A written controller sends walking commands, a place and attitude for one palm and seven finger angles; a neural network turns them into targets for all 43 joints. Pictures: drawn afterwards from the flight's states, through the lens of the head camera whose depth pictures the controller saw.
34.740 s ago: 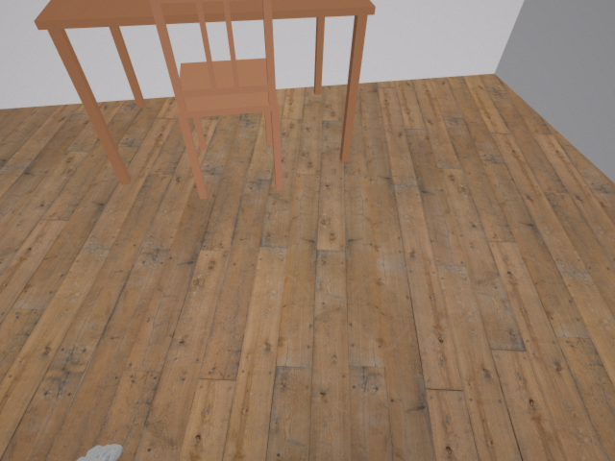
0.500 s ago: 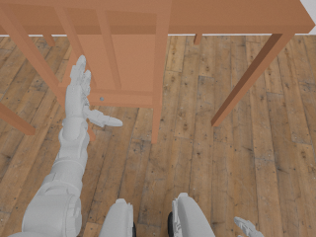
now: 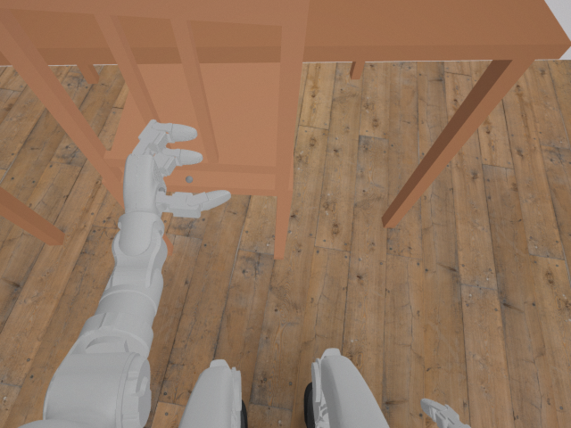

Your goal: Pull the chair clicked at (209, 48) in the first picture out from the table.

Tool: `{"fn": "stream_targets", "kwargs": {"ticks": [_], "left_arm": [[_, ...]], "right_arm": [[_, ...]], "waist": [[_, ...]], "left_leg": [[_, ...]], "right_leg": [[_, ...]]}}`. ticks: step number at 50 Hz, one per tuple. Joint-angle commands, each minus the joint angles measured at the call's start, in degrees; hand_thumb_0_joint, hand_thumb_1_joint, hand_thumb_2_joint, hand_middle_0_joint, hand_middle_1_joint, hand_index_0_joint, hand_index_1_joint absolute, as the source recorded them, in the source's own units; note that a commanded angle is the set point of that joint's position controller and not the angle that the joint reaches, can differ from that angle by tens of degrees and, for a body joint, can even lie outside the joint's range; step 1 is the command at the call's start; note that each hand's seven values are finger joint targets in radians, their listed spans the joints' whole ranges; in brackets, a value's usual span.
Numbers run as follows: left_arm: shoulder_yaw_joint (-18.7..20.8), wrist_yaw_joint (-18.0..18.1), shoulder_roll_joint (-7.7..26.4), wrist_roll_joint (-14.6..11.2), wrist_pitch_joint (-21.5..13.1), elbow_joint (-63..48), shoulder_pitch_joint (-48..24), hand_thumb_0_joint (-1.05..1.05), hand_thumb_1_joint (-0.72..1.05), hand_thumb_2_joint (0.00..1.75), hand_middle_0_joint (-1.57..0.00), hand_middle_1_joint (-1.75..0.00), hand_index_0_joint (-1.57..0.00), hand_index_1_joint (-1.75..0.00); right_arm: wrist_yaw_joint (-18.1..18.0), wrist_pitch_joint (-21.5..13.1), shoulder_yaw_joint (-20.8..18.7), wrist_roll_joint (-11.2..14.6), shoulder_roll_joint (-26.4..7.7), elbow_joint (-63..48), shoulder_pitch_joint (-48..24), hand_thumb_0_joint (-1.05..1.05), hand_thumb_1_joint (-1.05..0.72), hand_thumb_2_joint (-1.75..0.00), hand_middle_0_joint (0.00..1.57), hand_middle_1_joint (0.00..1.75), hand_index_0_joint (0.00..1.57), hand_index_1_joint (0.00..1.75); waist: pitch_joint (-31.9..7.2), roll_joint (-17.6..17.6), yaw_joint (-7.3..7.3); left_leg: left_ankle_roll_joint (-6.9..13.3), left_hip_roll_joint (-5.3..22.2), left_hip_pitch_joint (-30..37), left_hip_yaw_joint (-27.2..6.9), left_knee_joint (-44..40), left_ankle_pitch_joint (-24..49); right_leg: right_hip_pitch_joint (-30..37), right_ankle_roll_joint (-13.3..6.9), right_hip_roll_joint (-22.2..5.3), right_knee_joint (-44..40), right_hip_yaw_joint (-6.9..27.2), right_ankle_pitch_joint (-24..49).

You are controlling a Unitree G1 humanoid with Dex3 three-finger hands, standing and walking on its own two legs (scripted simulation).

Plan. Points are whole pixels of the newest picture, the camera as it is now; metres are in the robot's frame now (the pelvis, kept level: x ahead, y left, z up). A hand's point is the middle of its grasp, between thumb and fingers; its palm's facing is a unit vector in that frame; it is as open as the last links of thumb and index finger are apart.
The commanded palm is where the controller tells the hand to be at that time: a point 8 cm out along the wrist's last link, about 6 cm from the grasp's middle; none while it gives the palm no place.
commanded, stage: hook a spindle and tug to test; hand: left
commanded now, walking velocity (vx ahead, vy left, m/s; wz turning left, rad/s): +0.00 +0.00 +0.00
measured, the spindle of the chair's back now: (143, 101) +0.58 +0.19 +0.04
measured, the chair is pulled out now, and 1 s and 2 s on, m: -0.09 -0.09 -0.09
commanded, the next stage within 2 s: open the thumb and straighten the fingers in 0.90 s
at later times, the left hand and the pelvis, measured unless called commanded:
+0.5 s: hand (189, 184) +0.44 +0.12 +0.02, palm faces +0.01 -1.00 -0.03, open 4.5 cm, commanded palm +0.41 +0.17 +0.02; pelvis +0.00 +0.00 +0.00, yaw +0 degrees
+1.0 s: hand (188, 206) +0.41 +0.12 +0.02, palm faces -0.01 -1.00 -0.03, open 4.4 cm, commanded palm +0.39 +0.17 +0.02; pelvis +0.00 +0.00 +0.00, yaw +1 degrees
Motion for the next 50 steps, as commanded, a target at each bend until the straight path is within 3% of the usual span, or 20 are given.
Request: {"fn": "stream_targets", "kwargs": {"ticks": [1,3,6,7,9,10,11,13,17,20,24,27,28,34,37,41,43,46,49,50], "left_arm": [[1.89,0.33,8.11,-0.48,-4.22,-12.09,-21.50,0.00,0.40,0.68,-0.50,-1.45,-0.50,-1.45],[2.89,0.28,9.73,-0.18,-4.54,-12.50,-21.17,0.00,0.51,0.73,-0.50,-1.45,-0.50,-1.45],[1.01,-0.02,7.26,-0.20,-4.37,-12.19,-20.14,0.00,0.68,0.80,-0.50,-1.45,-0.50,-1.45],[1.02,-0.03,7.39,-0.30,-4.47,-13.38,-20.93,0.00,0.73,0.83,-0.50,-1.45,-0.50,-1.45],[1.26,-0.05,7.60,-0.38,-4.09,-12.59,-20.47,0.00,0.84,0.88,-0.50,-1.45,-0.50,-1.45],[1.54,0.01,7.49,-0.41,-3.72,-11.44,-18.96,0.00,0.90,0.90,-0.50,-1.45,-0.50,-1.45],[0.75,0.02,6.90,-0.42,-3.67,-11.54,-20.11,0.00,0.90,0.90,-0.50,-1.45,-0.50,-1.45],[0.40,0.17,6.75,-0.15,-3.74,-11.78,-21.17,0.00,0.90,0.90,-0.50,-1.45,-0.50,-1.45],[1.85,0.30,7.77,-0.58,-4.01,-13.59,-17.73,0.00,0.90,0.90,-0.50,-1.45,-0.50,-1.45],[0.07,0.16,6.18,-0.45,-4.04,-14.53,-17.58,0.00,0.90,0.90,-0.50,-1.45,-0.50,-1.45],[0.97,-0.04,6.91,-1.03,-3.84,-16.41,-13.33,0.00,0.90,0.90,-0.50,-1.45,-0.50,-1.45],[0.11,-0.34,6.19,-1.31,-3.66,-16.79,-11.86,0.00,0.90,0.90,-0.50,-1.45,-0.50,-1.45],[-0.51,-0.41,6.15,-1.19,-3.80,-17.18,-13.04,0.00,0.90,0.90,-0.50,-1.45,-0.50,-1.45],[-1.89,-0.39,4.62,-1.49,-4.09,-18.86,-12.48,0.00,0.90,0.90,-0.50,-1.45,-0.50,-1.45],[-1.13,-0.49,5.21,-1.82,-3.92,-19.87,-9.29,0.00,0.90,0.90,-0.50,-1.45,-0.50,-1.45],[-1.96,-0.84,4.53,-1.83,-3.49,-21.30,-5.16,0.00,0.90,0.90,-0.50,-1.45,-0.50,-1.45],[-3.95,-0.81,3.26,-1.68,-3.38,-22.81,-7.96,0.00,0.90,0.90,-0.50,-1.45,-0.50,-1.45],[-4.53,-0.29,2.59,-1.53,-3.30,-22.87,-8.76,0.00,0.90,0.90,-0.50,-1.45,-0.50,-1.45],[-2.78,0.40,4.20,-1.36,-3.33,-21.48,-10.01,0.00,0.90,0.90,-0.50,-1.45,-0.50,-1.45],[-1.81,0.36,5.13,-1.29,-3.36,-21.47,-8.44,0.00,0.90,0.90,-0.50,-1.45,-0.50,-1.45]], "right_arm": [[-0.85,-1.57,-3.13,-0.05,-8.73,-3.97,6.00,0.00,-0.90,-0.90,0.20,0.30,0.20,0.30],[-0.84,-1.65,-3.08,-0.11,-8.97,-4.23,6.26,0.00,-0.90,-0.90,0.20,0.30,0.20,0.30],[-0.61,-1.48,-3.13,0.02,-8.68,-4.43,5.86,0.00,-0.90,-0.90,0.20,0.30,0.20,0.30],[-0.63,-1.49,-3.18,-0.03,-8.65,-4.46,5.78,0.00,-0.90,-0.90,0.20,0.30,0.20,0.30],[-0.64,-1.36,-3.25,0.02,-8.87,-4.33,5.98,0.00,-0.90,-0.90,0.20,0.30,0.20,0.30],[-0.60,-1.24,-3.20,0.09,-8.78,-4.44,6.02,0.00,-0.90,-0.90,0.20,0.30,0.20,0.30],[-0.57,-1.19,-3.10,0.15,-8.81,-4.42,5.92,0.00,-0.90,-0.90,0.20,0.30,0.20,0.30],[-0.66,-1.22,-3.11,0.04,-8.93,-4.57,6.08,0.00,-0.90,-0.90,0.20,0.30,0.20,0.30],[-0.59,-1.13,-3.25,0.07,-8.62,-4.97,5.79,0.00,-0.90,-0.90,0.20,0.30,0.20,0.30],[-0.43,-1.11,-3.18,0.15,-8.49,-5.10,5.39,0.00,-0.90,-0.90,0.20,0.30,0.20,0.30],[-0.45,-1.21,-3.25,0.31,-8.48,-5.68,5.16,0.00,-0.90,-0.90,0.20,0.30,0.20,0.30],[-0.52,-1.30,-3.15,0.53,-8.35,-5.75,4.50,0.00,-0.90,-0.90,0.20,0.30,0.20,0.30],[-0.66,-1.45,-3.10,0.56,-8.56,-5.80,4.49,0.00,-0.90,-0.90,0.20,0.30,0.20,0.30],[-0.91,-1.97,-3.13,0.55,-8.42,-5.63,4.05,0.00,-0.90,-0.90,0.20,0.30,0.20,0.30],[-0.91,-2.04,-3.23,0.52,-8.32,-6.06,3.57,0.00,-0.90,-0.90,0.20,0.30,0.20,0.30],[-0.83,-1.97,-3.25,0.84,-8.09,-6.81,2.81,0.00,-0.90,-0.90,0.20,0.30,0.20,0.30],[-0.92,-2.05,-3.20,0.92,-8.16,-6.84,2.71,0.00,-0.90,-0.90,0.20,0.30,0.20,0.30],[-1.15,-2.16,-3.24,0.83,-8.13,-6.54,2.39,0.00,-0.90,-0.90,0.20,0.30,0.20,0.30],[-1.43,-2.37,-3.17,0.64,-8.38,-6.01,2.45,0.00,-0.90,-0.90,0.20,0.30,0.20,0.30],[-1.40,-2.37,-3.08,0.67,-8.35,-6.42,2.12,0.00,-0.90,-0.90,0.20,0.30,0.20,0.30]], "waist": [[-28.02,1.53,-1.31],[-28.87,2.26,-0.71],[-28.45,1.58,-1.02],[-29.21,3.01,-0.91],[-28.76,1.99,-1.34],[-27.85,1.77,-0.81],[-27.36,0.55,-1.47],[-27.55,1.64,-1.46],[-29.68,0.89,-0.39],[-28.38,1.70,-0.76],[-29.24,1.17,0.27],[-26.53,-0.15,0.23],[-25.82,0.97,-0.20],[-26.42,1.20,-0.14],[-27.67,-0.48,0.75],[-26.73,0.17,1.50],[-25.38,1.22,0.41],[-25.08,0.66,0.32],[-24.72,-0.37,0.07],[-24.94,0.09,1.02]], "left_leg": [[-0.22,-1.73,16.01,-1.41,-8.11,19.59],[-0.36,-1.74,16.01,-1.66,-8.17,20.11],[-0.47,-1.56,16.95,-1.73,-8.43,20.47],[-0.48,-1.64,17.36,-1.50,-8.24,20.92],[-0.50,-1.48,17.41,-1.84,-8.22,21.03],[-0.51,-1.59,16.76,-1.64,-8.49,20.52],[-0.37,-1.56,16.23,-1.74,-8.56,19.54],[-0.32,-1.63,16.39,-1.95,-8.50,19.45],[-0.30,-1.70,16.35,-1.15,-8.31,21.27],[-0.41,-1.59,17.05,-1.50,-8.49,20.47],[-0.46,-1.62,17.49,-1.25,-8.79,21.80],[-0.39,-1.69,15.67,-1.15,-9.21,19.21],[-0.35,-1.69,15.94,-1.34,-9.16,18.60],[-0.48,-1.65,17.90,-1.89,-9.22,19.68],[-0.33,-1.85,16.68,-1.40,-8.96,19.86],[-0.44,-1.85,17.02,-1.17,-9.38,20.12],[-0.50,-1.65,18.14,-1.87,-9.50,19.61],[-0.55,-1.67,18.46,-2.19,-9.53,18.63],[-0.45,-1.74,17.48,-2.37,-9.11,17.83],[-0.47,-1.98,16.44,-1.97,-9.22,16.84]], "right_leg": [[17.40,-0.87,1.73,-8.87,1.92,15.87],[17.59,-1.08,1.76,-8.13,1.80,16.19],[17.08,-0.99,1.81,-8.41,1.52,16.15],[17.29,-1.04,1.70,-8.40,1.71,16.65],[16.65,-0.97,1.77,-8.34,1.46,16.52],[17.06,-1.02,1.85,-8.57,1.51,16.20],[16.94,-0.90,1.86,-8.77,1.46,15.55],[16.24,-1.00,1.89,-8.40,1.36,15.13],[19.45,-0.89,1.75,-8.58,1.96,17.98],[17.70,-0.92,1.80,-8.60,1.67,16.66],[19.50,-1.01,1.78,-8.62,1.67,18.18],[19.76,-0.95,1.75,-9.30,1.78,16.46],[18.36,-1.03,1.79,-9.11,1.76,15.53],[17.59,-1.08,1.64,-8.92,1.25,15.53],[20.15,-1.00,1.58,-9.02,1.74,16.75],[20.41,-1.14,1.56,-9.08,1.71,17.14],[17.84,-1.19,1.56,-8.85,1.19,15.70],[17.06,-1.11,1.49,-9.15,1.07,14.28],[16.38,-1.00,1.48,-8.89,1.07,13.51],[17.62,-1.07,1.44,-8.98,1.44,13.01]]}}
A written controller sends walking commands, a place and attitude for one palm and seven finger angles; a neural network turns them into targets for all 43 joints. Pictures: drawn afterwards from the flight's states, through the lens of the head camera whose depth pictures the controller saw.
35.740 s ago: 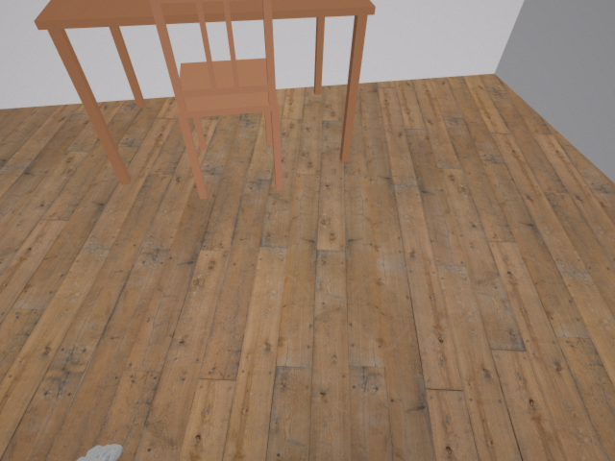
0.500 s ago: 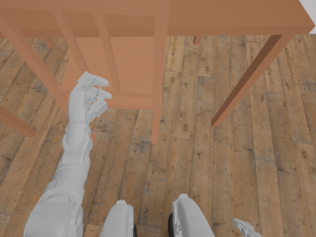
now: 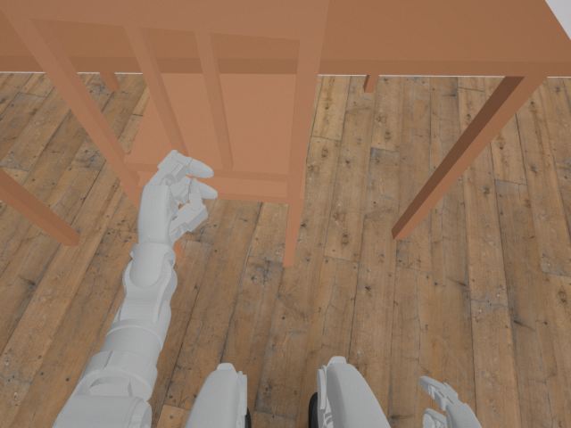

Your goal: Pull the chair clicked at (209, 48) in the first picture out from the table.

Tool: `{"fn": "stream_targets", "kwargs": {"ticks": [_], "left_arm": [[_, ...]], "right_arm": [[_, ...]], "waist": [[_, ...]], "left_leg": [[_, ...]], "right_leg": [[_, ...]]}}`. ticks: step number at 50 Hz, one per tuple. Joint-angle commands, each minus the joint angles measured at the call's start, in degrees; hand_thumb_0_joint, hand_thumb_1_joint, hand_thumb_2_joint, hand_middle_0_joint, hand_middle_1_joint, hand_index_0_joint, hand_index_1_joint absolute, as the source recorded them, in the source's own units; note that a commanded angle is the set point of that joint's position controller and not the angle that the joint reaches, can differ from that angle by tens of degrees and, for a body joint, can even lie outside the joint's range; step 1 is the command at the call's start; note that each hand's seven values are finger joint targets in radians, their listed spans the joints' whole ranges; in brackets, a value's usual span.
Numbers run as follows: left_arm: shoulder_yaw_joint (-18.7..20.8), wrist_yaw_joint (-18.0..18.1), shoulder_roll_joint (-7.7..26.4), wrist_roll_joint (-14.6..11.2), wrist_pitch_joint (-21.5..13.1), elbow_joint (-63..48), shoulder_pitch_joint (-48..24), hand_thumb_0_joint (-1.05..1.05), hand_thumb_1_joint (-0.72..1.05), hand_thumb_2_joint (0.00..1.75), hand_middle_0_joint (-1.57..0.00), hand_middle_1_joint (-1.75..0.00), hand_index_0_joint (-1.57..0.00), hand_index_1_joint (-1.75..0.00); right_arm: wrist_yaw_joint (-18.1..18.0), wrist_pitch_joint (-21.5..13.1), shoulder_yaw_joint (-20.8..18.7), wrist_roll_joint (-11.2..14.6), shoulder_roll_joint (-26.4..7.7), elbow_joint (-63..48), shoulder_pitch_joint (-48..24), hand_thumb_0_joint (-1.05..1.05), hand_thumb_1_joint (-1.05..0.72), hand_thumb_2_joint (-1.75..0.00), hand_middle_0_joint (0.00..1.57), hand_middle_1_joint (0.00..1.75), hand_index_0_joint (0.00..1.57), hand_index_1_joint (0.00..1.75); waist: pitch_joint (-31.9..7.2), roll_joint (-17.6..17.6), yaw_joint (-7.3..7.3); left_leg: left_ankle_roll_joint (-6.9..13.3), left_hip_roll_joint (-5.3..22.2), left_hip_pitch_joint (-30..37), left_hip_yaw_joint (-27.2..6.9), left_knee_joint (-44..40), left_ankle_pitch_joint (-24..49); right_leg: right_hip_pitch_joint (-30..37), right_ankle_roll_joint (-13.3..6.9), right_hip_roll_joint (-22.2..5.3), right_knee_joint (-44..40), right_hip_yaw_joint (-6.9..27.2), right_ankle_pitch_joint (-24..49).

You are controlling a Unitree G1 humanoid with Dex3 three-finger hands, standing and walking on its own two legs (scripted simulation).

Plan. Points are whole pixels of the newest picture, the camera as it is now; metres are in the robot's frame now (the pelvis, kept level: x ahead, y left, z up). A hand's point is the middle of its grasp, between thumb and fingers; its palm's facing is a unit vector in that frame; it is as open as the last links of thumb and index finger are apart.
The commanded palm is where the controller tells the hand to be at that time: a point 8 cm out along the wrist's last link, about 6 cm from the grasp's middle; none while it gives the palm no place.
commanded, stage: open the thumb and straighten the fingers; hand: left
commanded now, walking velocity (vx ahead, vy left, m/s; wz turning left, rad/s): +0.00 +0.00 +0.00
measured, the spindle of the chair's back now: (164, 108) +0.58 +0.19 +0.03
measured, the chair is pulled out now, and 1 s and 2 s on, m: -0.09 -0.09 -0.09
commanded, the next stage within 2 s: draw the fingers out of the gap in 0.74 s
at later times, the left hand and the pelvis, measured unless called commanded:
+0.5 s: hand (200, 205) +0.41 +0.12 +0.02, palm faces -0.05 -1.00 -0.06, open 14.3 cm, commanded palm +0.39 +0.17 +0.03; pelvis +0.00 +0.00 +0.00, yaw +0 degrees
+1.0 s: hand (192, 210) +0.40 +0.13 +0.02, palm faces -0.05 -1.00 -0.06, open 17.5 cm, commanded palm +0.37 +0.18 +0.03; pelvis +0.00 +0.00 +0.01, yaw -1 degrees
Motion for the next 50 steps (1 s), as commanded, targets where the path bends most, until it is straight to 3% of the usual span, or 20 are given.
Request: {"fn": "stream_targets", "kwargs": {"ticks": [1,4,7,10,12,14,15,17,20,24,27,30,33,37,39,41,42,44,47,50], "left_arm": [[1.55,-0.40,9.19,2.50,-3.61,-10.20,-17.76,0.00,0.78,0.84,-0.50,-1.45,-0.50,-1.45],[1.75,-1.38,8.55,1.47,-3.19,-13.35,-19.73,0.00,0.42,0.67,-0.50,-1.45,-0.50,-1.45],[1.35,-1.79,6.67,-0.70,-2.04,-12.71,-17.30,0.00,0.05,0.49,-0.50,-1.45,-0.50,-1.45],[0.99,-1.72,6.41,-0.59,-1.78,-12.71,-16.77,0.00,-0.31,0.32,-0.50,-1.45,-0.50,-1.45],[3.54,-1.30,10.10,-0.19,-2.13,-12.87,-20.11,0.00,-0.55,0.20,-0.45,-1.30,-0.45,-1.30],[3.86,-1.23,10.30,0.48,-2.60,-12.07,-20.47,0.00,-0.55,0.20,-0.40,-1.16,-0.40,-1.16],[2.76,-1.40,8.44,0.37,-2.36,-10.75,-19.00,0.00,-0.55,0.20,-0.38,-1.09,-0.38,-1.09],[3.88,-1.69,9.28,-0.23,-2.28,-10.04,-18.37,0.00,-0.55,0.20,-0.32,-0.94,-0.32,-0.94],[2.47,-2.55,8.26,-0.25,-2.50,-11.05,-19.65,0.00,-0.55,0.20,-0.25,-0.73,-0.25,-0.73],[2.08,-2.89,8.07,-0.42,-2.27,-11.37,-19.05,0.00,-0.55,0.20,-0.15,-0.43,-0.15,-0.43],[5.75,-2.05,12.25,-0.17,-2.27,-10.84,-21.90,0.00,-0.55,0.20,-0.07,-0.22,-0.07,-0.22],[4.90,-2.10,10.68,-0.37,-2.36,-10.50,-21.08,0.00,-0.55,0.20,0.00,0.00,0.00,0.00],[4.09,-2.87,9.79,-0.59,-2.19,-9.51,-19.63,0.00,-0.55,0.20,0.00,0.00,0.00,0.00],[4.97,-3.58,10.60,-0.73,-2.06,-9.73,-16.28,0.00,-0.55,0.20,0.00,0.00,0.00,0.00],[3.01,-3.61,8.73,-0.63,-2.05,-10.43,-18.50,0.00,-0.55,0.20,0.00,0.00,0.00,0.00],[4.53,-3.23,10.48,-0.74,-2.24,-11.18,-18.26,0.00,-0.55,0.20,0.00,0.00,0.00,0.00],[5.49,-2.88,12.25,-0.55,-2.65,-12.22,-22.31,0.00,-0.55,0.20,0.00,0.00,0.00,0.00],[5.32,-2.94,10.96,-0.69,-2.92,-13.43,-16.94,0.00,-0.55,0.20,0.00,0.00,0.00,0.00],[2.41,-4.00,8.01,-1.42,-2.16,-14.06,-10.25,0.00,-0.55,0.20,0.00,0.00,0.00,0.00],[2.69,-4.42,8.49,-1.72,-1.76,-16.32,-6.31,0.00,-0.55,0.20,0.00,0.00,0.00,0.00]], "right_arm": [[-0.63,-1.39,-2.71,0.00,-8.54,-4.92,4.89,0.00,-0.90,-0.90,0.20,0.30,0.20,0.30],[-0.76,-1.13,-2.79,0.19,-8.29,-5.60,4.68,0.00,-0.90,-0.90,0.20,0.30,0.20,0.30],[-0.83,-1.26,-2.75,0.47,-8.21,-5.83,4.60,0.00,-0.90,-0.90,0.20,0.30,0.20,0.30],[-0.78,-1.44,-2.83,0.50,-8.29,-5.78,4.93,0.00,-0.90,-0.90,0.20,0.30,0.20,0.30],[-1.03,-1.38,-2.75,0.51,-8.59,-5.15,5.08,0.00,-0.90,-0.90,0.20,0.30,0.20,0.30],[-1.15,-1.56,-2.61,0.36,-8.48,-5.08,5.21,0.00,-0.90,-0.90,0.20,0.30,0.20,0.30],[-1.00,-1.65,-2.65,0.32,-8.26,-5.05,5.13,0.00,-0.90,-0.90,0.20,0.30,0.20,0.30],[-0.95,-1.74,-2.70,0.33,-8.45,-5.00,5.33,0.00,-0.90,-0.90,0.20,0.30,0.20,0.30],[-0.86,-1.92,-2.62,0.40,-8.33,-5.23,5.46,0.00,-0.90,-0.90,0.20,0.30,0.20,0.30],[-0.81,-1.97,-2.78,0.45,-8.46,-5.05,5.73,0.00,-0.90,-0.90,0.20,0.30,0.20,0.30],[-1.20,-1.87,-2.78,0.47,-8.79,-4.74,5.97,0.00,-0.90,-0.90,0.20,0.30,0.20,0.30],[-1.19,-2.14,-2.69,0.33,-8.66,-4.60,6.03,0.00,-0.90,-0.90,0.20,0.30,0.20,0.30],[-1.05,-2.30,-2.78,0.37,-8.66,-4.76,6.30,0.00,-0.90,-0.90,0.20,0.30,0.20,0.30],[-0.78,-2.04,-2.83,0.59,-8.60,-5.22,6.04,0.00,-0.90,-0.90,0.20,0.30,0.20,0.30],[-0.70,-1.99,-2.82,0.62,-8.51,-4.98,6.02,0.00,-0.90,-0.90,0.20,0.30,0.20,0.30],[-0.86,-1.99,-2.84,0.56,-8.70,-5.05,6.11,0.00,-0.90,-0.90,0.20,0.30,0.20,0.30],[-1.13,-1.97,-2.84,0.54,-8.80,-4.66,6.10,0.00,-0.90,-0.90,0.20,0.30,0.20,0.30],[-0.89,-2.26,-2.89,0.43,-8.49,-5.37,6.01,0.00,-0.90,-0.90,0.20,0.30,0.20,0.30],[-0.42,-2.08,-2.92,0.83,-8.32,-6.23,5.05,0.00,-0.90,-0.90,0.20,0.30,0.20,0.30],[-0.42,-1.88,-2.99,1.14,-8.34,-6.95,4.33,0.00,-0.90,-0.90,0.20,0.30,0.20,0.30]], "waist": [[-24.59,0.06,-1.48],[-27.53,3.34,-1.31],[-26.83,0.08,-1.23],[-26.32,0.27,-1.22],[-25.27,-1.12,-1.63],[-25.18,1.03,-1.40],[-25.10,0.70,-1.43],[-25.35,-1.43,-1.38],[-25.86,1.60,-1.32],[-26.06,2.10,-1.58],[-25.43,0.11,-1.47],[-26.02,1.32,-1.38],[-26.41,0.16,-1.64],[-26.16,0.27,-0.48],[-25.20,1.20,-1.45],[-25.28,0.62,-0.96],[-25.85,0.53,-1.70],[-27.86,2.12,-0.01],[-25.62,-0.20,-0.07],[-23.98,-1.03,0.52]], "left_leg": [[-0.09,-1.61,13.84,-1.46,-8.83,16.96],[-0.30,-1.57,16.90,-1.49,-8.64,19.77],[-0.31,-1.43,15.96,-1.50,-9.06,20.42],[-0.34,-1.40,15.88,-1.62,-9.19,19.66],[-0.07,-1.55,13.58,-1.28,-8.92,17.69],[-0.16,-1.64,14.10,-1.47,-9.09,17.63],[-0.12,-1.69,14.19,-1.21,-9.01,17.46],[0.01,-1.74,12.80,-0.90,-8.86,17.23],[-0.20,-1.67,14.42,-1.09,-9.21,18.21],[-0.29,-1.42,15.81,-1.40,-9.22,19.07],[-0.05,-1.59,13.42,-1.15,-9.31,16.79],[-0.24,-1.51,15.19,-1.32,-9.43,18.94],[-0.05,-1.50,14.51,-1.04,-9.09,19.35],[-0.22,-1.55,13.91,-0.66,-9.66,19.35],[-0.24,-1.34,15.67,-1.14,-9.74,19.26],[-0.23,-1.38,14.83,-1.09,-9.72,19.33],[-0.10,-1.38,14.88,-1.07,-9.38,19.36],[-0.40,-1.46,17.37,-1.24,-10.02,21.27],[-0.29,-1.39,16.06,-0.77,-10.58,20.74],[-0.17,-1.44,15.04,-0.60,-10.98,19.14]], "right_leg": [[15.40,-1.15,1.85,-8.72,1.95,13.96],[15.17,-1.27,1.70,-8.37,1.89,15.80],[17.01,-1.10,1.88,-8.95,1.67,16.82],[16.09,-1.04,1.84,-8.92,1.42,15.80],[17.03,-0.85,1.80,-9.50,2.16,15.00],[15.86,-1.02,1.78,-9.09,2.14,14.42],[16.05,-1.00,1.85,-9.38,2.12,14.29],[17.76,-0.91,1.86,-9.75,2.45,14.88],[16.68,-1.11,1.82,-9.26,2.09,15.21],[15.50,-1.08,1.89,-9.17,1.84,15.29],[17.02,-0.84,1.96,-9.77,2.49,13.91],[16.60,-1.02,1.92,-9.51,2.08,15.41],[17.47,-0.97,2.05,-9.48,2.19,16.49],[18.88,-1.06,2.00,-9.77,2.45,16.92],[16.21,-1.02,2.03,-9.73,1.83,15.68],[17.32,-1.08,1.99,-9.70,2.12,16.12],[17.34,-0.88,1.88,-9.79,2.41,16.46],[18.07,-1.16,1.99,-9.47,1.96,17.16],[19.40,-1.10,1.94,-10.25,1.84,17.77],[19.84,-1.06,1.85,-10.71,2.08,16.77]]}}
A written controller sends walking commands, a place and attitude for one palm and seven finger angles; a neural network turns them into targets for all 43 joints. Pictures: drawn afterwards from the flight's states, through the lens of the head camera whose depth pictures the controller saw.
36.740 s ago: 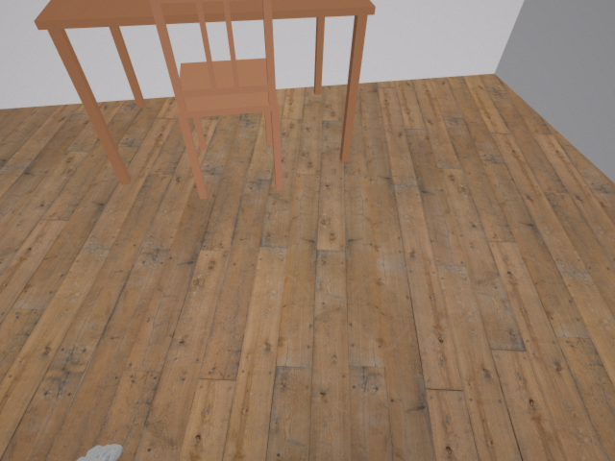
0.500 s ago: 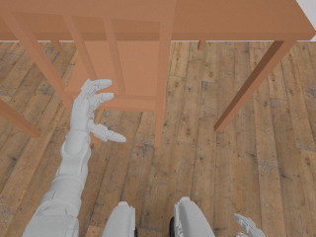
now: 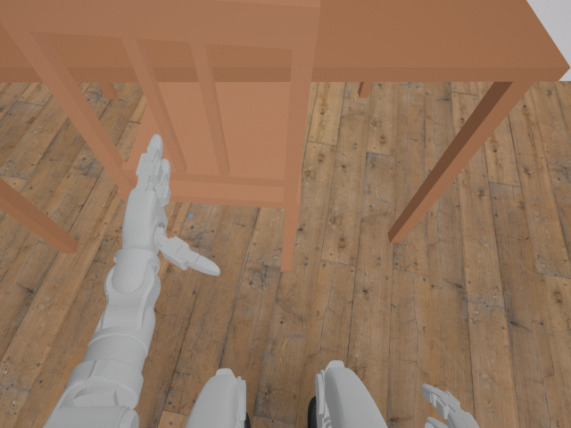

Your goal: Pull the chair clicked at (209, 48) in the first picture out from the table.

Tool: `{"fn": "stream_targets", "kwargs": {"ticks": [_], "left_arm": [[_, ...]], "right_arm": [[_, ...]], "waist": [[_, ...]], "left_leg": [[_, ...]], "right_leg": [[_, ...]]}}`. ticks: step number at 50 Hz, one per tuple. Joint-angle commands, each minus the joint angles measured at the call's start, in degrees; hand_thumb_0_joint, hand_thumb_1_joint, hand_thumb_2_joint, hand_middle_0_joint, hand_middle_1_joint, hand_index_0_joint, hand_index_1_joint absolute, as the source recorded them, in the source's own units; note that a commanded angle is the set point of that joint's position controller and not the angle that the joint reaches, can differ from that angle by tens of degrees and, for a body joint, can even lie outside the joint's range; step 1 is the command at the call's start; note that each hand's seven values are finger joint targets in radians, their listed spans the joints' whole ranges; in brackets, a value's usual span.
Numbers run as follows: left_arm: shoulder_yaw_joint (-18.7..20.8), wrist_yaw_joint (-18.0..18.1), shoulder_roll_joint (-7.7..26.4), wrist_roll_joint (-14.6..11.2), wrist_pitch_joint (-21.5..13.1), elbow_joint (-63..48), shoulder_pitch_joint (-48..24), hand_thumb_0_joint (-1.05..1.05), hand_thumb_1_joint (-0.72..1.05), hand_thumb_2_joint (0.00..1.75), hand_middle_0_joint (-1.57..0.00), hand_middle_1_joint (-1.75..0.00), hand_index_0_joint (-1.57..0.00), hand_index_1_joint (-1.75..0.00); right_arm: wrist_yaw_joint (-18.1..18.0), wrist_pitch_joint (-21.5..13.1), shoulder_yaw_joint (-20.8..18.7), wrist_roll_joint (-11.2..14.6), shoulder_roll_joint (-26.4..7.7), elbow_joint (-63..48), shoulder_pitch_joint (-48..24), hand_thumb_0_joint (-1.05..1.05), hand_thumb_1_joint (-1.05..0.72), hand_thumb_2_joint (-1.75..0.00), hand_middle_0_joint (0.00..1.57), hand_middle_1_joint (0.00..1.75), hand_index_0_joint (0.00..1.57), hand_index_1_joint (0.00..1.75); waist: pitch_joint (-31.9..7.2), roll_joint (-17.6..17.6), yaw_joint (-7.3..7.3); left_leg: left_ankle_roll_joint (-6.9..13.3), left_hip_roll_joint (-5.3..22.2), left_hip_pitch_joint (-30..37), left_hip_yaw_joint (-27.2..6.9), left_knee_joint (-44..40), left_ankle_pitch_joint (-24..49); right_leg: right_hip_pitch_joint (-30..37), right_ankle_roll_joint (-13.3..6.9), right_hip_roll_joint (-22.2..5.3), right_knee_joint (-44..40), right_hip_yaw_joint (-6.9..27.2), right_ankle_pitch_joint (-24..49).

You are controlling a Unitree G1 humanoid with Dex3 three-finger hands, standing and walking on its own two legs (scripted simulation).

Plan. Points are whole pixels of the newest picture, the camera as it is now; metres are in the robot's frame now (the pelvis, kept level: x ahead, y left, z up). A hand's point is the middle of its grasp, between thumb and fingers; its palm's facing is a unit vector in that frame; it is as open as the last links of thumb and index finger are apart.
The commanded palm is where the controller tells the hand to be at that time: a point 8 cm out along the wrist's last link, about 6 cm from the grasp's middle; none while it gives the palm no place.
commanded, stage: draw the fingers out of the gap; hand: left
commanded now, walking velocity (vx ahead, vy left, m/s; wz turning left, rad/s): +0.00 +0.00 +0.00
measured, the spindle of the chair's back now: (161, 116) +0.58 +0.19 +0.03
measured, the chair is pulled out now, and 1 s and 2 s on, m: -0.09 -0.09 -0.09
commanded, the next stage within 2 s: draw the hand back to the body in 0.60 s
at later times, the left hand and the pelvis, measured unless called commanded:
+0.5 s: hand (187, 277) +0.31 +0.13 +0.02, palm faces -0.06 -1.00 -0.04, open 17.5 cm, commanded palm +0.28 +0.18 +0.02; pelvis +0.00 +0.00 +0.00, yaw +1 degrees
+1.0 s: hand (151, 309) +0.26 +0.15 +0.07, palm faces -0.01 -1.00 -0.07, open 17.5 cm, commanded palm +0.23 +0.21 +0.09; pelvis +0.01 -0.01 +0.02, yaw +2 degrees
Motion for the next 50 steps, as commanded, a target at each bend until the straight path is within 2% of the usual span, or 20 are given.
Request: {"fn": "stream_targets", "kwargs": {"ticks": [1,3,5,7,8,9,13,17,19,21,28,33,35,36,37,38,41,45,48,50], "left_arm": [[0.25,-0.45,5.69,-0.92,-3.44,-15.55,-8.65,0.00,-0.55,0.20,0.00,0.00,0.00,0.00],[-0.70,-0.15,5.08,-1.08,-3.59,-17.40,-7.76,0.00,-0.55,0.20,0.00,0.00,0.00,0.00],[-1.21,0.36,4.63,-0.93,-4.34,-20.28,-6.55,0.00,-0.55,0.20,0.00,0.00,0.00,0.00],[-2.45,0.60,3.66,-0.93,-4.48,-21.17,-5.83,0.00,-0.55,0.20,0.00,0.00,0.00,0.00],[-2.08,0.81,4.83,-0.52,-4.96,-22.90,-5.96,0.00,-0.55,0.20,0.00,0.00,0.00,0.00],[-3.56,0.71,3.16,-0.39,-4.84,-23.04,-4.43,0.00,-0.55,0.20,0.00,0.00,0.00,0.00],[-5.30,0.66,1.84,-0.37,-3.78,-24.36,0.26,0.00,-0.55,0.20,0.00,0.00,0.00,0.00],[-4.34,0.45,2.32,-0.93,-2.55,-26.57,6.22,0.00,-0.55,0.20,0.00,0.00,0.00,0.00],[-4.32,0.24,2.41,-0.95,-2.53,-29.71,9.18,0.00,-0.55,0.20,0.00,0.00,0.00,0.00],[-6.87,0.01,0.34,-1.07,-2.24,-32.14,10.88,0.00,-0.55,0.20,0.00,0.00,0.00,0.00],[-7.69,0.29,0.54,-0.60,-1.84,-37.03,19.26,0.00,-0.55,0.20,0.00,0.00,0.00,0.00],[-8.11,0.30,1.24,-0.39,-1.81,-42.29,22.61,0.00,-0.55,0.20,0.00,0.00,0.00,0.00],[-9.95,0.24,-0.52,-0.51,-1.44,-44.14,25.29,0.00,-0.55,0.20,0.00,0.00,0.00,0.00],[-9.71,0.26,-0.15,-0.48,-1.27,-44.75,26.91,0.00,-0.55,0.20,0.00,0.00,0.00,0.00],[-7.16,1.18,-0.32,-3.42,-1.50,-48.79,26.26,0.00,-0.55,0.20,0.00,0.00,0.00,0.00],[-5.71,1.86,2.18,-3.09,-1.37,-50.33,26.82,0.00,-0.55,0.20,0.00,0.00,0.00,0.00],[-5.74,2.53,3.39,-2.14,0.55,-54.64,30.63,0.00,-0.55,0.20,0.00,0.00,0.00,0.00],[-6.10,0.55,3.17,-3.29,4.59,-54.88,34.50,0.00,-0.55,0.20,0.00,0.00,0.00,0.00],[-2.85,-1.10,5.32,-5.05,7.16,-54.59,37.88,0.00,-0.55,0.20,0.00,0.00,0.00,0.00],[-1.56,-2.01,6.26,-6.06,7.97,-55.90,38.34,0.00,-0.55,0.20,0.00,0.00,0.00,0.00]], "right_arm": [[-0.62,-1.81,-2.98,0.57,-8.15,-6.92,2.29,0.00,-0.90,-0.90,0.20,0.30,0.20,0.30],[-0.83,-2.06,-2.90,0.65,-8.13,-7.30,1.72,0.00,-0.90,-0.90,0.20,0.30,0.20,0.30],[-0.97,-2.37,-2.96,0.51,-7.91,-7.36,1.17,0.00,-0.90,-0.90,0.20,0.30,0.20,0.30],[-1.09,-2.68,-2.98,0.46,-7.89,-7.25,0.79,0.00,-0.90,-0.90,0.20,0.30,0.20,0.30],[-1.28,-2.92,-3.03,0.45,-8.15,-7.57,0.60,0.00,-0.90,-0.90,0.20,0.30,0.20,0.30],[-1.17,-3.07,-2.93,0.37,-7.85,-7.63,0.28,0.00,-0.90,-0.90,0.20,0.30,0.20,0.30],[-1.19,-3.24,-2.94,0.49,-7.93,-8.44,-0.79,0.00,-0.90,-0.90,0.20,0.30,0.20,0.30],[-1.30,-3.21,-2.91,0.65,-7.48,-9.53,-1.98,0.00,-0.90,-0.90,0.20,0.30,0.20,0.30],[-1.19,-3.37,-2.79,0.69,-7.20,-10.31,-2.38,0.00,-0.90,-0.90,0.20,0.30,0.20,0.30],[-1.10,-3.58,-2.82,0.81,-6.94,-10.86,-2.92,0.00,-0.90,-0.90,0.20,0.30,0.20,0.30],[-1.32,-4.36,-2.73,0.90,-6.90,-12.30,-3.59,0.00,-0.90,-0.90,0.20,0.30,0.20,0.30],[-1.72,-5.08,-2.56,0.80,-6.87,-13.45,-3.83,0.00,-0.90,-0.90,0.20,0.30,0.20,0.30],[-1.64,-5.40,-2.49,0.82,-6.54,-13.94,-4.05,0.00,-0.90,-0.90,0.20,0.30,0.20,0.30],[-1.74,-5.51,-2.59,0.83,-6.61,-14.13,-3.81,0.00,-0.90,-0.90,0.20,0.30,0.20,0.30],[-2.01,-5.76,-2.43,0.89,-6.38,-14.57,-4.43,0.00,-0.90,-0.90,0.20,0.30,0.20,0.30],[-2.37,-5.94,-2.33,0.99,-6.63,-14.59,-3.93,0.00,-0.90,-0.90,0.20,0.30,0.20,0.30],[-2.74,-6.18,-2.12,1.18,-6.47,-15.36,-2.77,0.00,-0.90,-0.90,0.20,0.30,0.20,0.30],[-3.46,-6.55,-1.62,2.02,-6.70,-15.85,-2.20,0.00,-0.90,-0.90,0.20,0.30,0.20,0.30],[-4.32,-7.13,-1.43,2.43,-7.03,-16.37,-1.83,0.00,-0.90,-0.90,0.20,0.30,0.20,0.30],[-4.71,-7.80,-1.21,2.70,-7.07,-16.32,-1.94,0.00,-0.90,-0.90,0.20,0.30,0.20,0.30]], "waist": [[-23.81,0.21,0.89],[-22.65,-0.43,0.51],[-23.07,1.51,1.02],[-22.16,-0.30,0.46],[-22.48,1.17,0.88],[-22.69,2.04,0.88],[-21.90,0.79,1.32],[-22.01,-1.73,2.42],[-22.75,-0.49,3.17],[-21.62,-0.31,2.52],[-18.76,-2.06,2.40],[-18.99,-0.04,2.82],[-19.20,0.49,2.75],[-19.18,-0.03,2.81],[-20.55,0.48,4.05],[-20.51,0.72,3.89],[-20.92,1.79,3.86],[-15.84,0.37,2.64],[-14.17,-2.21,2.87],[-12.11,-1.23,2.75]], "left_leg": [[-0.24,-1.82,13.86,-1.21,-9.65,18.36],[-0.06,-1.77,13.86,-1.54,-9.51,17.18],[-0.30,-1.76,15.64,-1.90,-9.63,18.25],[-0.20,-1.66,15.35,-2.11,-9.28,17.62],[-0.31,-1.71,15.77,-2.51,-9.32,17.72],[-0.31,-1.80,16.71,-2.46,-9.37,17.95],[-0.31,-1.77,16.96,-2.97,-9.53,18.09],[-0.13,-2.10,14.71,-2.19,-9.25,17.77],[-0.28,-2.10,15.61,-2.34,-9.36,19.29],[-0.29,-2.04,15.94,-2.34,-9.13,19.35],[0.10,-2.20,13.43,-2.71,-8.11,16.12],[0.06,-2.41,13.28,-2.91,-7.74,15.32],[0.02,-2.41,13.91,-2.99,-7.68,15.31],[0.03,-2.42,13.80,-2.88,-7.44,15.70],[-0.11,-2.67,13.63,-2.79,-8.11,14.92],[-0.08,-2.53,14.24,-2.99,-8.69,14.94],[-0.02,-2.45,17.22,-2.89,-10.62,16.79],[0.25,-2.45,17.16,-2.62,-13.29,13.49],[0.43,-2.45,17.14,-2.33,-15.28,12.91],[0.35,-2.40,18.25,-2.12,-16.71,12.53]], "right_leg": [[17.89,-1.11,1.30,-9.20,1.36,15.31],[16.76,-1.11,1.43,-9.20,1.18,13.88],[15.95,-1.24,1.21,-8.83,0.94,13.92],[15.48,-1.12,1.20,-8.89,0.80,13.43],[14.86,-1.34,1.18,-8.28,0.66,12.85],[14.62,-1.34,1.10,-8.44,0.59,12.82],[14.13,-1.56,1.16,-8.19,0.05,12.19],[17.30,-1.35,0.88,-8.51,0.66,13.70],[17.66,-1.52,0.86,-7.85,0.43,14.71],[16.93,-1.44,0.80,-7.99,0.32,14.74],[15.38,-1.49,1.04,-7.83,0.24,11.75],[14.80,-1.72,0.97,-7.29,0.23,10.33],[14.40,-1.68,0.94,-7.36,0.04,10.24],[14.65,-1.66,0.91,-7.39,0.15,10.78],[16.62,-1.60,0.91,-8.07,0.19,10.16],[17.30,-1.62,1.16,-8.35,0.15,9.90],[19.94,-1.54,1.11,-9.97,0.16,11.78],[22.34,-1.03,1.26,-14.33,0.27,9.44],[26.09,-0.73,1.34,-17.52,0.66,8.56],[26.99,-0.63,1.19,-19.20,0.63,7.79]]}}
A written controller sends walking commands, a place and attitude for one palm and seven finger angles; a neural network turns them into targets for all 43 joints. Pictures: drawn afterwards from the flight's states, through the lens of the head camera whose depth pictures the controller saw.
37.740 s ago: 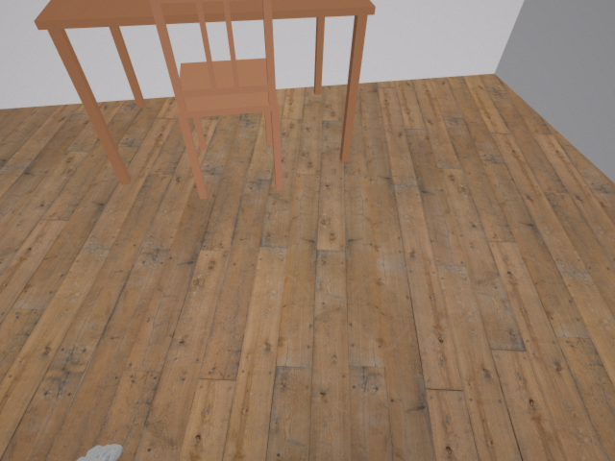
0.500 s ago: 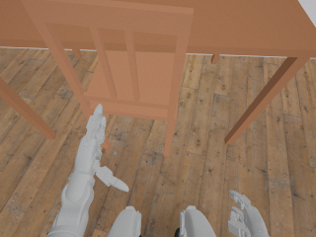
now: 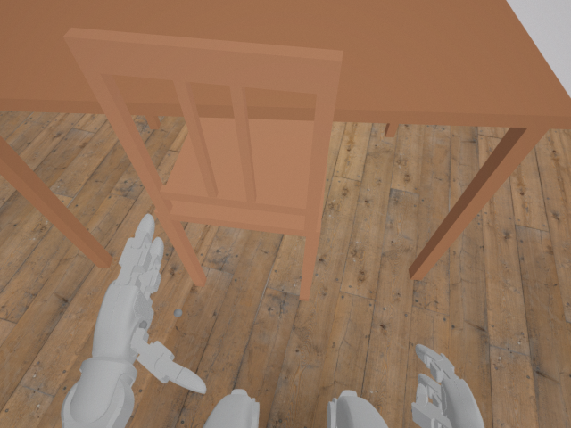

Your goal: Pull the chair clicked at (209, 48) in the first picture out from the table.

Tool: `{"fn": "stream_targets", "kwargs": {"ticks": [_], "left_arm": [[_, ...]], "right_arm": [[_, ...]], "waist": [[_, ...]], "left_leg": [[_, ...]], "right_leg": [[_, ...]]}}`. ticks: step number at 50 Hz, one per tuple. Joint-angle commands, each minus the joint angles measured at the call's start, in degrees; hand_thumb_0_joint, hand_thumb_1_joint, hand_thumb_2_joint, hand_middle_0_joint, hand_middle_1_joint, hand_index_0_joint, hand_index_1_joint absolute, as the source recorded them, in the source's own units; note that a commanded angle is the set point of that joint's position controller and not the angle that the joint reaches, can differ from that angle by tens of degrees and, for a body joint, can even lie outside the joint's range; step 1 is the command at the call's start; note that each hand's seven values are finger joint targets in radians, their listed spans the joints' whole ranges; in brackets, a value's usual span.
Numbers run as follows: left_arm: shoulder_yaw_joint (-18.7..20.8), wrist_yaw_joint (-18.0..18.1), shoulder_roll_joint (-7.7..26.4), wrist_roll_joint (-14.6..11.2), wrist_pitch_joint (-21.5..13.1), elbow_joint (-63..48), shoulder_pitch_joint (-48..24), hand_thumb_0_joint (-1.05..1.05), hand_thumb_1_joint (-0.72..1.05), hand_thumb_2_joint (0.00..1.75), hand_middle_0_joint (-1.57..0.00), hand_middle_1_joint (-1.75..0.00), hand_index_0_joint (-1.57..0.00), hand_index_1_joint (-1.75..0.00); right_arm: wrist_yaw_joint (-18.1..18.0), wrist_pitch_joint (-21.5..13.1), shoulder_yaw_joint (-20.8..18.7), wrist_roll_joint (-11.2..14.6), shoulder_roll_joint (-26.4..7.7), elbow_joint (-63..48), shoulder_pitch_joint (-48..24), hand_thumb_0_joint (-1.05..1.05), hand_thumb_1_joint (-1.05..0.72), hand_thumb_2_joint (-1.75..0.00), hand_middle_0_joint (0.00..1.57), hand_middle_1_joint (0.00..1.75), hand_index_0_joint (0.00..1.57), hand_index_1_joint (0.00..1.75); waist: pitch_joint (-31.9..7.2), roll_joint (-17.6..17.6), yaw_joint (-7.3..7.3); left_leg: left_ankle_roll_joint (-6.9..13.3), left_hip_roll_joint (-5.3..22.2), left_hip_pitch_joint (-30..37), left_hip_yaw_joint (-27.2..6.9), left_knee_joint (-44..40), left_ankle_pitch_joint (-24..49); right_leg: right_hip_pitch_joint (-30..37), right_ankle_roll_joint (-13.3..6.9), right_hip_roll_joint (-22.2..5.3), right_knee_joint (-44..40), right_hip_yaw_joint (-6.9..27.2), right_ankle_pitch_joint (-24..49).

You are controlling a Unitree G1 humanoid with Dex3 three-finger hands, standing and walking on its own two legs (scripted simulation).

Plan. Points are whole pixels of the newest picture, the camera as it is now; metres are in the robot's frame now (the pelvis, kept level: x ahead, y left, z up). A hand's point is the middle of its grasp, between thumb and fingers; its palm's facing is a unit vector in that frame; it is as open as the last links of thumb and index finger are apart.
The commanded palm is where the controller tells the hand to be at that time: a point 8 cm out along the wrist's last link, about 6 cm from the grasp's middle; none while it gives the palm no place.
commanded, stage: draw the hand back to the body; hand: left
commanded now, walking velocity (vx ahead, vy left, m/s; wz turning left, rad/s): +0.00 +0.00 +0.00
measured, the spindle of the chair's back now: (199, 146) +0.57 +0.18 +0.01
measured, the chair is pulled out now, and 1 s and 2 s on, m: -0.09 -0.09 -0.09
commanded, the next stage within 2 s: step back with the hand held close in 1.30 s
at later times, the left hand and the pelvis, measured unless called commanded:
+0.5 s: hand (67, 306) +0.23 +0.22 +0.14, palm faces +0.23 -0.89 -0.40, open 15.2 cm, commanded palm +0.20 +0.27 +0.18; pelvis +0.04 +0.01 +0.07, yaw +0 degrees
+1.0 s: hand out of the picture +0.23 +0.28 +0.26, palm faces +0.46 -0.78 -0.43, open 8.5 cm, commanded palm +0.18 +0.32 +0.27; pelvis +0.04 +0.02 +0.09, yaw -2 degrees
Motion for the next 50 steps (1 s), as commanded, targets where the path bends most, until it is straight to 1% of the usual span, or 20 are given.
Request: {"fn": "stream_targets", "kwargs": {"ticks": [1,6,11,12,13,14,17,18,21,23,26,28,29,36,38,40,44,46,49,50], "left_arm": [[5.04,-1.80,5.57,-2.75,-1.30,-14.57,-0.72,0.00,-0.55,0.20,0.00,0.00,0.00,0.00],[7.70,-2.54,6.88,-4.17,-1.03,-18.36,5.65,0.00,-0.55,0.20,0.00,0.00,0.00,0.00],[10.17,-4.21,8.37,-5.15,-0.08,-19.91,7.57,0.00,-0.37,0.29,-0.02,-0.04,-0.02,-0.04],[12.34,3.44,17.46,3.53,4.56,-18.64,12.57,0.00,-0.33,0.31,-0.03,-0.05,-0.03,-0.05],[10.64,7.00,13.60,4.66,7.15,-20.43,14.77,0.00,-0.30,0.32,-0.04,-0.05,-0.04,-0.05],[8.02,8.92,11.25,5.69,8.88,-23.39,14.21,0.00,-0.26,0.34,-0.04,-0.06,-0.04,-0.06],[8.55,12.76,12.77,7.18,11.80,-25.99,13.14,0.00,-0.15,0.39,-0.05,-0.08,-0.05,-0.08],[9.17,13.56,13.79,7.37,12.31,-26.30,12.26,0.00,-0.12,0.41,-0.06,-0.09,-0.06,-0.09],[9.51,14.73,13.66,7.96,13.02,-26.43,11.37,0.00,-0.01,0.46,-0.07,-0.11,-0.07,-0.11],[11.01,15.17,14.72,8.07,13.19,-25.67,11.23,0.00,0.07,0.50,-0.08,-0.13,-0.08,-0.13],[11.21,14.92,13.61,8.02,12.86,-27.08,11.38,0.00,0.17,0.55,-0.10,-0.15,-0.10,-0.15],[13.39,14.89,14.79,7.90,12.97,-25.17,11.72,0.00,0.25,0.58,-0.11,-0.16,-0.11,-0.16],[13.35,14.66,14.41,7.75,12.69,-26.80,11.30,0.00,0.28,0.60,-0.12,-0.17,-0.12,-0.17],[18.68,14.11,16.43,7.05,11.73,-30.50,10.90,0.00,0.54,0.73,-0.15,-0.22,-0.15,-0.22],[20.61,14.02,17.44,6.97,11.75,-29.08,10.80,0.00,0.61,0.76,-0.16,-0.24,-0.16,-0.24],[21.54,13.94,17.71,6.73,11.00,-31.31,8.87,0.00,0.68,0.80,-0.17,-0.26,-0.17,-0.26],[24.40,14.06,19.25,6.34,9.96,-32.25,6.82,0.00,0.83,0.87,-0.19,-0.29,-0.19,-0.29],[26.38,14.13,20.15,6.02,9.52,-31.19,6.99,0.00,0.90,0.90,-0.20,-0.30,-0.20,-0.30],[22.25,13.00,15.19,5.72,9.67,-25.55,8.83,0.00,0.90,0.90,-0.20,-0.30,-0.20,-0.30],[22.56,12.99,16.17,5.77,9.37,-26.41,7.71,0.00,0.90,0.90,-0.20,-0.30,-0.20,-0.30]], "right_arm": [[-1.72,-4.49,-2.94,0.79,-7.57,-9.41,-1.16,0.00,-0.90,-0.90,0.20,0.30,0.20,0.30],[-2.08,-6.58,-3.15,1.06,-6.93,-8.68,-0.63,0.00,-0.90,-0.90,0.20,0.30,0.20,0.30],[-2.56,-8.23,-3.35,1.42,-7.00,-7.35,-0.91,0.00,-0.90,-0.90,0.20,0.30,0.20,0.30],[-4.21,-5.26,-4.45,1.05,-7.01,-6.79,-0.19,0.00,-0.90,-0.90,0.20,0.30,0.20,0.30],[-4.63,-4.24,-4.08,0.83,-6.15,-7.79,-0.39,0.00,-0.90,-0.90,0.20,0.30,0.20,0.30],[-4.89,-3.24,-3.57,0.68,-5.97,-7.99,-0.61,0.00,-0.90,-0.90,0.20,0.30,0.20,0.30],[-5.84,-2.03,-3.01,0.54,-5.95,-7.31,-1.53,0.00,-0.90,-0.90,0.20,0.30,0.20,0.30],[-6.08,-1.88,-2.84,0.41,-6.28,-7.08,-1.88,0.00,-0.90,-0.90,0.20,0.30,0.20,0.30],[-6.52,-2.23,-2.64,0.37,-6.38,-6.14,-2.55,0.00,-0.90,-0.90,0.20,0.30,0.20,0.30],[-6.46,-2.45,-2.50,0.36,-6.63,-5.05,-3.20,0.00,-0.90,-0.90,0.20,0.30,0.20,0.30],[-6.03,-2.96,-2.37,0.29,-6.31,-4.32,-4.43,0.00,-0.90,-0.90,0.20,0.30,0.20,0.30],[-5.74,-2.99,-2.36,0.07,-6.41,-3.25,-5.41,0.00,-0.90,-0.90,0.20,0.30,0.20,0.30],[-5.60,-3.16,-2.32,0.07,-6.22,-3.21,-5.87,0.00,-0.90,-0.90,0.20,0.30,0.20,0.30],[-4.21,-3.56,-2.59,-0.49,-5.95,-1.68,-7.27,0.00,-0.90,-0.90,0.20,0.30,0.20,0.30],[-4.06,-3.31,-2.94,-0.56,-6.13,-1.06,-7.97,0.00,-0.90,-0.90,0.20,0.30,0.20,0.30],[-3.79,-3.38,-2.91,-0.61,-6.13,-0.94,-7.93,0.00,-0.90,-0.90,0.20,0.30,0.20,0.30],[-3.56,-3.84,-3.10,-0.62,-6.21,-0.63,-8.57,0.00,-0.90,-0.90,0.20,0.30,0.20,0.30],[-3.59,-3.83,-3.42,-0.63,-6.27,-0.17,-8.63,0.00,-0.90,-0.90,0.20,0.30,0.20,0.30],[-3.22,-3.15,-3.74,-0.47,-6.62,0.18,-8.76,0.00,-0.90,-0.90,0.20,0.30,0.20,0.30],[-3.23,-3.02,-3.95,-0.46,-6.93,0.04,-8.96,0.00,-0.90,-0.90,0.20,0.30,0.20,0.30]], "waist": [[-12.30,-1.72,-0.81],[-10.83,-0.20,-0.17],[-8.50,0.32,-0.31],[-10.36,0.98,3.02],[-7.19,0.45,1.64],[-6.37,1.64,1.30],[-4.47,1.87,1.07],[-3.91,-0.77,1.10],[-1.84,-0.74,1.32],[-0.57,-0.35,1.95],[0.32,0.07,2.47],[2.65,-1.54,2.96],[2.78,-0.15,3.00],[3.52,1.44,3.94],[5.00,-0.23,4.07],[5.28,2.86,4.00],[6.35,2.56,4.33],[6.56,0.36,4.58],[10.20,-1.82,3.93],[9.69,-1.15,4.03]], "left_leg": [[1.23,-1.99,9.99,0.53,-13.44,13.23],[1.06,-1.76,14.53,0.82,-16.32,18.01],[1.07,-1.45,18.08,0.84,-18.89,19.74],[1.43,-0.49,23.11,1.84,-22.17,21.07],[1.58,-0.78,23.75,1.98,-23.29,20.69],[1.65,-0.68,25.05,2.18,-24.33,21.79],[1.75,-0.28,29.52,2.17,-26.47,24.95],[1.91,-0.30,30.04,2.01,-27.45,25.31],[1.81,-0.03,34.37,1.88,-30.55,27.40],[1.71,-0.05,36.25,1.83,-32.60,28.76],[1.47,0.32,40.06,1.77,-35.47,31.82],[1.43,0.35,40.62,1.86,-37.02,32.44],[1.33,0.55,41.81,1.96,-38.01,33.71],[0.77,1.22,46.28,2.09,-41.74,39.96],[0.84,1.30,46.39,2.42,-42.54,38.28],[0.59,1.37,47.07,2.38,-43.59,37.68],[0.48,1.32,47.16,2.21,-45.16,34.16],[0.77,1.32,47.02,2.37,-45.35,33.44],[1.15,1.29,45.83,2.88,-45.78,29.87],[1.35,1.15,45.87,2.79,-45.97,28.29]], "right_leg": [[16.54,0.08,1.41,-15.09,2.93,9.44],[20.43,0.14,1.31,-17.39,2.15,14.83],[22.33,0.36,1.29,-19.78,1.56,16.43],[26.83,-0.72,-0.58,-22.55,5.01,17.64],[26.47,-0.42,-0.71,-23.90,4.17,17.89],[27.56,-0.26,-0.75,-24.53,3.84,18.72],[29.60,-0.16,-0.59,-26.86,3.07,21.53],[31.02,-0.12,-0.48,-28.00,3.01,21.98],[32.78,0.08,-0.52,-29.99,2.70,23.47],[35.04,-0.12,-0.66,-31.74,2.79,24.40],[37.64,0.03,-0.72,-33.62,2.56,25.65],[39.45,-0.14,-0.56,-35.35,2.47,26.65],[40.38,-0.08,-0.75,-35.71,2.53,27.30],[45.33,-0.16,-0.64,-38.94,2.51,30.67],[45.66,-0.19,-0.44,-40.18,2.70,30.38],[46.13,-0.27,-0.50,-40.65,2.83,29.30],[46.58,-0.43,-0.37,-41.67,2.78,26.84],[47.01,-0.50,-0.26,-42.00,2.90,27.18],[45.29,-0.20,-0.17,-43.29,2.92,25.06],[45.33,-0.21,-0.25,-43.50,3.16,24.04]]}}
